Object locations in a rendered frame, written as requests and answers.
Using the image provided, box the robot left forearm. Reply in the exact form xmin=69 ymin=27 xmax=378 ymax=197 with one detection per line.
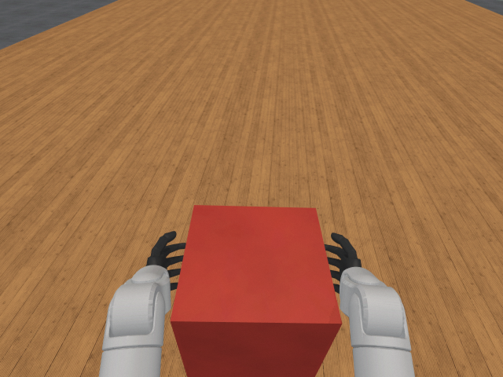
xmin=99 ymin=265 xmax=171 ymax=377

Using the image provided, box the robot right hand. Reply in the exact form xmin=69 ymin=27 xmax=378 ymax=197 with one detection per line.
xmin=325 ymin=232 xmax=362 ymax=293

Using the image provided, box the carton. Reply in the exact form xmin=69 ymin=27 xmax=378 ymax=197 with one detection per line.
xmin=171 ymin=205 xmax=342 ymax=377

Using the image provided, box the robot right forearm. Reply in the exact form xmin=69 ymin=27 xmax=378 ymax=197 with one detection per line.
xmin=340 ymin=267 xmax=415 ymax=377

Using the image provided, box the robot left hand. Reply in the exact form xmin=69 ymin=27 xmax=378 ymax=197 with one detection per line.
xmin=146 ymin=231 xmax=186 ymax=291

